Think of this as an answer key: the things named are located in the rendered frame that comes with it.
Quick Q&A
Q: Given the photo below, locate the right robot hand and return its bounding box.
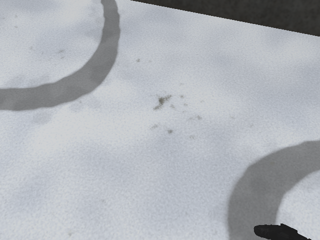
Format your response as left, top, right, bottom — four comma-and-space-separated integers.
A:
254, 223, 311, 240

